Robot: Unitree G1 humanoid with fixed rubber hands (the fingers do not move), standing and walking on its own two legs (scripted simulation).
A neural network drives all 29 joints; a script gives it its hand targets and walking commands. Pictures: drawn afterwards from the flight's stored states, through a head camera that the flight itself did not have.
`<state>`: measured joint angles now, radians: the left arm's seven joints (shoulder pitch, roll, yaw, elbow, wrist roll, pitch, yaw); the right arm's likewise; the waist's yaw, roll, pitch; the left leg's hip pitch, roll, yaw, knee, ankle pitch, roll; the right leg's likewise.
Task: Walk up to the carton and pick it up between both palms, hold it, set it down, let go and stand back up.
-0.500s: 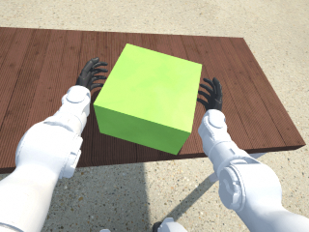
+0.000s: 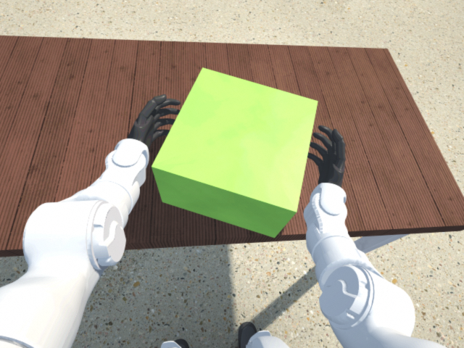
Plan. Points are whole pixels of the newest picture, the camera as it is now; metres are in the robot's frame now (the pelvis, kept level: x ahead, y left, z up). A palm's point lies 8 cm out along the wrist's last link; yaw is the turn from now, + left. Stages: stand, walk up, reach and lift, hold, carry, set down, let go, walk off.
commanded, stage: reach and lift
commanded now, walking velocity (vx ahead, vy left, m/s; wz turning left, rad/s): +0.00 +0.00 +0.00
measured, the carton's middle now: (238, 152) +0.48 -0.07 -0.02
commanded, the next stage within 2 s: none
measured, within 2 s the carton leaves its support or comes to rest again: leaves its support in 1.70 s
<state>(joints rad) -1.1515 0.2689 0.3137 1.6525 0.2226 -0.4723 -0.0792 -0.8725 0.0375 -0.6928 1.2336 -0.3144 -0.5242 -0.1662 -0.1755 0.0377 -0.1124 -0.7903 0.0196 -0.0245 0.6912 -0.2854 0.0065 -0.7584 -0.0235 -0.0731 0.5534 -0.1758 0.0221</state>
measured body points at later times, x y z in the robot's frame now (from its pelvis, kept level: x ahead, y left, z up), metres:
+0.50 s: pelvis +0.02 +0.00 +0.02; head +0.15 +0.01 +0.45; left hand +0.50 +0.10 +0.03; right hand +0.40 -0.22 +0.02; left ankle +0.01 +0.10 -0.72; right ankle +0.03 -0.14 -0.72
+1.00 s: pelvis +0.02 -0.01 +0.02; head +0.15 +0.02 +0.45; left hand +0.50 +0.10 +0.03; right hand +0.40 -0.22 +0.02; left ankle +0.01 +0.10 -0.72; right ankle +0.03 -0.14 -0.72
